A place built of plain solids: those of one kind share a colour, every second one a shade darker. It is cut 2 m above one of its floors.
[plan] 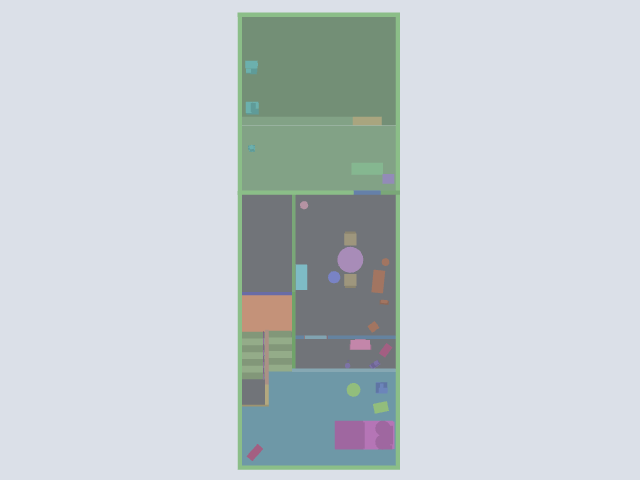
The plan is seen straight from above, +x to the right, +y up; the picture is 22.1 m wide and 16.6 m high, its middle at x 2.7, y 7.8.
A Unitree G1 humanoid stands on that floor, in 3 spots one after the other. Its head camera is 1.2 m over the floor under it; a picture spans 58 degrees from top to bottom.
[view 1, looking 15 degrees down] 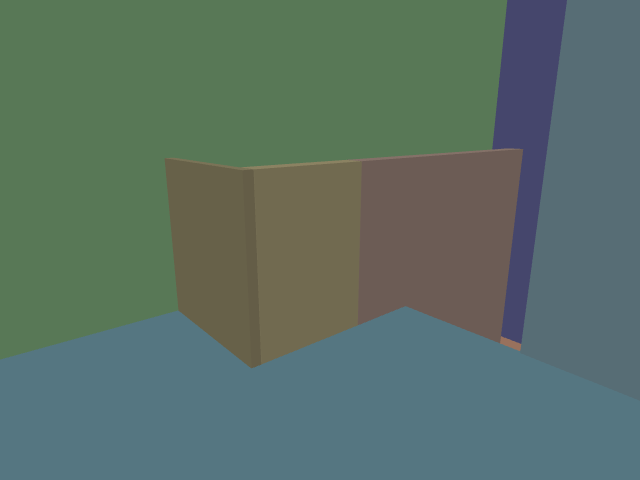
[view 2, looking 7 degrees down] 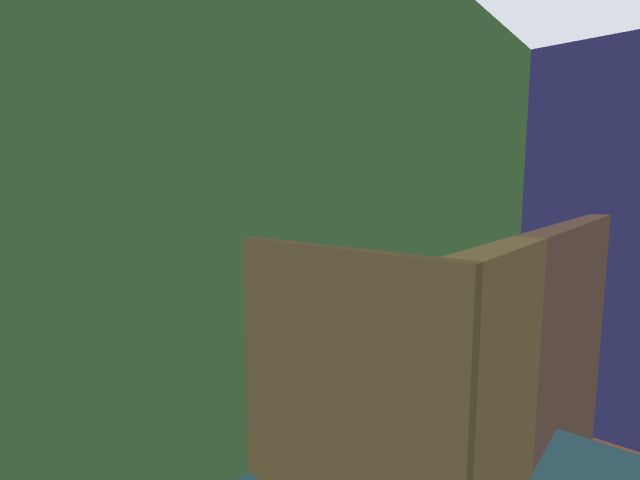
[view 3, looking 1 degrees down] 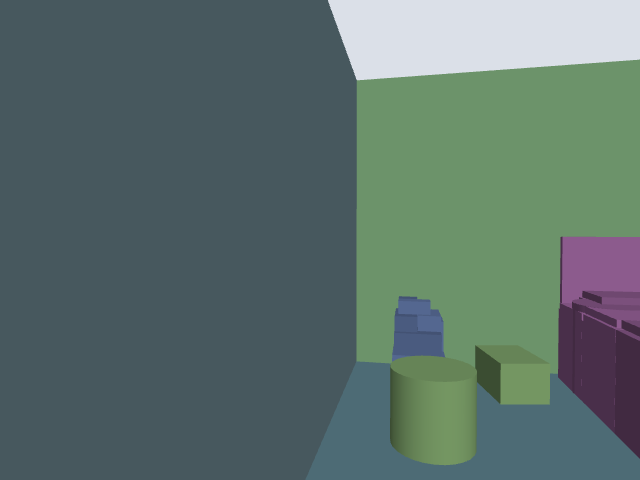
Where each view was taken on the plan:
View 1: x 2.65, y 1.05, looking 140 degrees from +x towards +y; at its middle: guard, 2.33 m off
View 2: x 1.33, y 0.94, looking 130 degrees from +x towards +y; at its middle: wall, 2.09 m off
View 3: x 1.33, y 2.74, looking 12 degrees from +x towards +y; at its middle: upper_back_wall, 2.41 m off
